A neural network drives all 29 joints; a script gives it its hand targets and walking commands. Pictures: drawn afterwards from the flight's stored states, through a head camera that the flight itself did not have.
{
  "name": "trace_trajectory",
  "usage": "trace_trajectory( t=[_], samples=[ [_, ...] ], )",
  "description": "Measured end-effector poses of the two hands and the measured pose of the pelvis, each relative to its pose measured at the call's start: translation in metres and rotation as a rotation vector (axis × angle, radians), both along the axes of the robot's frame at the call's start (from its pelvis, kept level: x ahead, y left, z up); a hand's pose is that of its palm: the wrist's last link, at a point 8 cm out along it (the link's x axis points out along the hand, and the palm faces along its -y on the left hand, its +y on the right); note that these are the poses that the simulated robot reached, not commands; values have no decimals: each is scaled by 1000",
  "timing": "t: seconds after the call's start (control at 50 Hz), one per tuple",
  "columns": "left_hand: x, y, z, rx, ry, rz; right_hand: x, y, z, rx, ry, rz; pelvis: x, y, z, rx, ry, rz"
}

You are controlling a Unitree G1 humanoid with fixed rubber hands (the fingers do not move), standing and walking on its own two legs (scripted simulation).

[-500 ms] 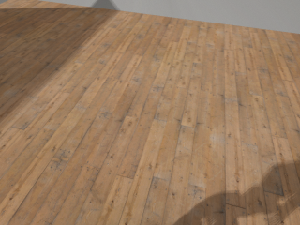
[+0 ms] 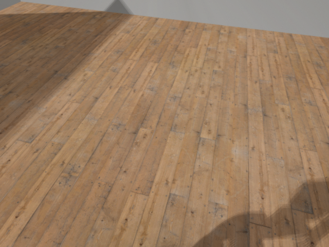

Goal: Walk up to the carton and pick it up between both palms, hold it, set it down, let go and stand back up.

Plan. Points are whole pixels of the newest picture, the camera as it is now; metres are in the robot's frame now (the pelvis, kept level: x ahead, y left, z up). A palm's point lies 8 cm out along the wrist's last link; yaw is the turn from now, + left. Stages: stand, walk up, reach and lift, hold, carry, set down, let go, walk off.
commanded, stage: stand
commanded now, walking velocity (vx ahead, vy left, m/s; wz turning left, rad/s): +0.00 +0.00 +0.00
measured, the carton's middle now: out of the picture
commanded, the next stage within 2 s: walk up in 0.06 s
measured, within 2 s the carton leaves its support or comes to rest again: neither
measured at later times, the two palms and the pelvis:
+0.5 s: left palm out of the picture +0.00 +0.26 -0.15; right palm out of the picture +0.03 -0.28 -0.15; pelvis -0.05 -0.01 -0.02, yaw +9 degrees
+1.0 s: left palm out of the picture -0.18 +0.33 -0.12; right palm out of the picture +0.05 -0.15 -0.15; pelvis -0.13 +0.04 -0.02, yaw +31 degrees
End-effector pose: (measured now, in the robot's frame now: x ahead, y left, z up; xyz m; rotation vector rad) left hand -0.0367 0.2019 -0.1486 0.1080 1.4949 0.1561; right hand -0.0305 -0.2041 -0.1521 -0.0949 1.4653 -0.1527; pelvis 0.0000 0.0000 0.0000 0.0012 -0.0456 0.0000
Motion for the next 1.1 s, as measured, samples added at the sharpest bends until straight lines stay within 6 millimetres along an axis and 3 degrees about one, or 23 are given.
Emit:
trace_trajectory(
  t=[0.28,0.34,0.42,0.5,0.58,0.68,0.74,0.84,1.0,1.1],
  samples=[
    [-14,-8,2,-1,14,17,-12,-1,-2,21,25,8,-6,-6,-2,5,18,15],
    [1,7,-4,61,-65,44,-2,-20,-9,-15,-2,38,-18,-10,-10,3,15,47],
    [22,33,-7,149,-190,65,27,-56,-17,-96,-67,115,-36,-13,-24,-21,4,91],
    [39,59,2,203,-298,56,62,-77,0,-183,-153,193,-53,-7,-23,-37,-11,147],
    [55,85,14,228,-414,29,80,-78,22,-209,-232,237,-68,5,-20,-38,-13,206],
    [54,128,9,228,-513,41,76,-51,27,-206,-259,319,-88,30,-32,-40,-17,282],
    [32,146,6,222,-494,95,59,-27,30,-176,-247,331,-97,37,-29,-24,-14,315],
    [-27,149,18,219,-438,187,45,6,30,-125,-175,416,-109,44,-13,-28,15,406],
    [-139,124,27,293,-311,375,79,51,0,8,-231,601,-135,43,-18,-4,23,539],
    [-204,104,44,335,-255,502,98,74,4,28,-236,757,-152,42,-7,-6,10,640]
  ],
)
